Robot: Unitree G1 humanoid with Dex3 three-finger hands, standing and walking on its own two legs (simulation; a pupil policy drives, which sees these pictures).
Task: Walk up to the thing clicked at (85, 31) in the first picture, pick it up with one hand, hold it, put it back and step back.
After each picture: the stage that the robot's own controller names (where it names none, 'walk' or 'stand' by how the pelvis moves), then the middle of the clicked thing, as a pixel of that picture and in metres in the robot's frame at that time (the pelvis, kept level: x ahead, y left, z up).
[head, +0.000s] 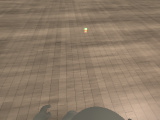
stand; (85, 30) +2.16 +0.18 -0.72
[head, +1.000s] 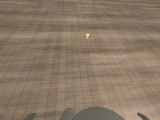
walk; (87, 36) +2.03 +0.13 -0.70
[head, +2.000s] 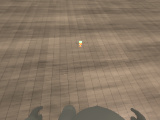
walk; (80, 43) +1.41 +0.21 -0.71
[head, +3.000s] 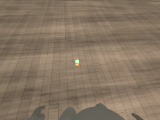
walk; (77, 63) +0.91 +0.20 -0.72
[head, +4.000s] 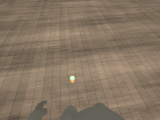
walk; (72, 79) +0.56 +0.22 -0.70
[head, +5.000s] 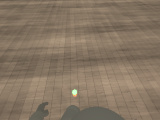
stand; (74, 93) +0.39 +0.18 -0.69
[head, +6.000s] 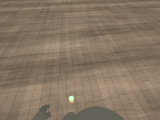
stand; (71, 99) +0.34 +0.21 -0.72
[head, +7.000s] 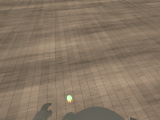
stand; (69, 99) +0.32 +0.24 -0.72
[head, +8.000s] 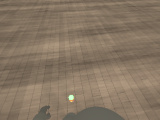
stand; (71, 98) +0.34 +0.21 -0.73
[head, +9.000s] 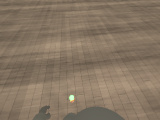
stand; (72, 98) +0.34 +0.21 -0.73
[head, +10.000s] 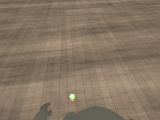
go down; (72, 97) +0.34 +0.20 -0.72
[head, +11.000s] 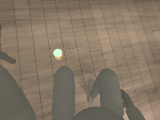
go down; (58, 54) +0.44 +0.22 -0.30
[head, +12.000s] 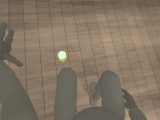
close in; (62, 56) +0.44 +0.21 -0.30
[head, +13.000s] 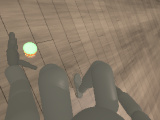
close in; (30, 50) +0.43 +0.26 -0.23
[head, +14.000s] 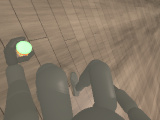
close; (23, 49) +0.42 +0.27 -0.23
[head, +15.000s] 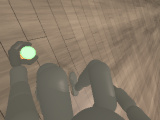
lift; (27, 54) +0.39 +0.25 -0.23
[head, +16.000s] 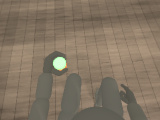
lift; (60, 65) +0.33 +0.21 -0.02
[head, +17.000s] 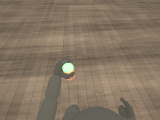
hold; (68, 72) +0.32 +0.16 +0.03
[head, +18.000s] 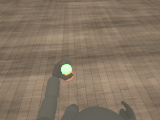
hold; (67, 72) +0.32 +0.17 +0.00
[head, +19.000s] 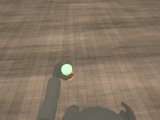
hold; (67, 72) +0.32 +0.17 +0.01
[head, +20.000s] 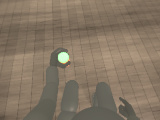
crouch; (64, 60) +0.40 +0.18 -0.06
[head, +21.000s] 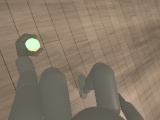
lower; (34, 47) +0.44 +0.26 -0.19
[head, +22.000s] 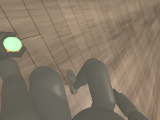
lower; (13, 46) +0.44 +0.28 -0.23
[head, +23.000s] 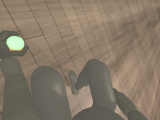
lower; (16, 45) +0.44 +0.28 -0.23
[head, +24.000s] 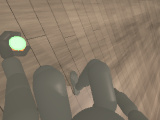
lower; (18, 46) +0.43 +0.28 -0.22
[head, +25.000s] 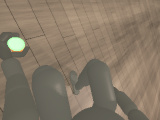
rest; (17, 47) +0.43 +0.28 -0.23
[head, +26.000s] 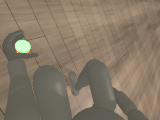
open; (22, 48) +0.43 +0.26 -0.24
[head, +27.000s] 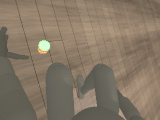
stand; (43, 47) +0.44 +0.24 -0.25
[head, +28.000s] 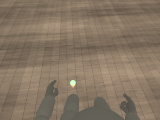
stand; (73, 83) +0.39 +0.16 -0.60
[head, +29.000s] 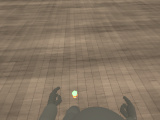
stand; (74, 94) +0.38 +0.16 -0.67
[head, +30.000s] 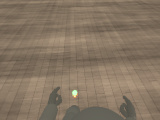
stand; (74, 94) +0.38 +0.16 -0.67
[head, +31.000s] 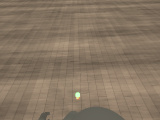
stand; (77, 96) +0.40 +0.15 -0.72
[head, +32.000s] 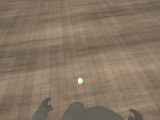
walk; (80, 81) +0.46 +0.11 -0.70
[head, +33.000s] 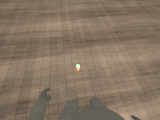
walk; (78, 67) +0.71 +0.12 -0.70
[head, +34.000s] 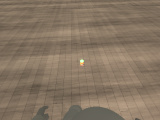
stand; (81, 62) +1.01 +0.20 -0.70
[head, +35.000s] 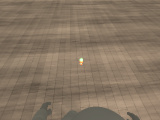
stand; (81, 61) +1.00 +0.16 -0.72
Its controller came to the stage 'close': yes
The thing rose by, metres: 0.72
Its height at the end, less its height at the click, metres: +0.00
